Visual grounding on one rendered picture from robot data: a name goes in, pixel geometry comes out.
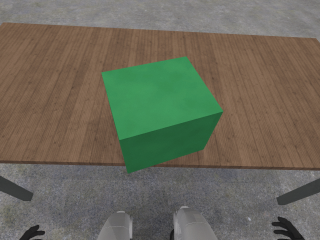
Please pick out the left robot hand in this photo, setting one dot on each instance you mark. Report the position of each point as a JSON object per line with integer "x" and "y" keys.
{"x": 32, "y": 232}

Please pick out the right robot hand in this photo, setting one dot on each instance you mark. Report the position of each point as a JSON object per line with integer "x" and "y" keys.
{"x": 291, "y": 232}

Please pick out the table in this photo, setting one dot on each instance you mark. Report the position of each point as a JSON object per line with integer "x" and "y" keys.
{"x": 54, "y": 108}

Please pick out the right robot thigh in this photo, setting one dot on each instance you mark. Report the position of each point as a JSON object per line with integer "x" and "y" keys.
{"x": 191, "y": 225}

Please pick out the carton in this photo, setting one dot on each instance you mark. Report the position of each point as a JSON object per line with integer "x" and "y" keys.
{"x": 161, "y": 110}

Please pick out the right robot shin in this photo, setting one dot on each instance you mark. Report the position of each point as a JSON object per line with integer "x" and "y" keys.
{"x": 175, "y": 235}

